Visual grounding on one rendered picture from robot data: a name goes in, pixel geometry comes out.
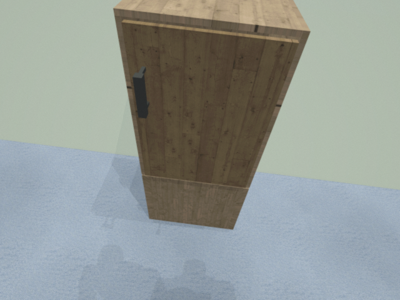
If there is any handle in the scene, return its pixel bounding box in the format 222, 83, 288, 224
132, 66, 149, 118

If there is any cupboard door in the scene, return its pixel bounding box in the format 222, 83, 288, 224
121, 19, 299, 188

